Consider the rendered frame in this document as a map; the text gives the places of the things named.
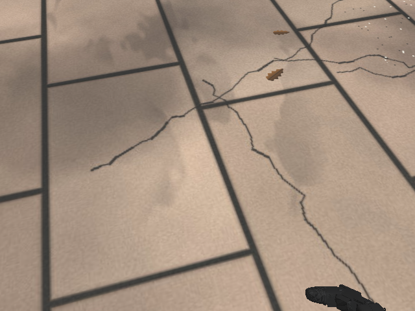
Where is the right robot hand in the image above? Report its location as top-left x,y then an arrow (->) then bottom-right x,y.
305,284 -> 386,311

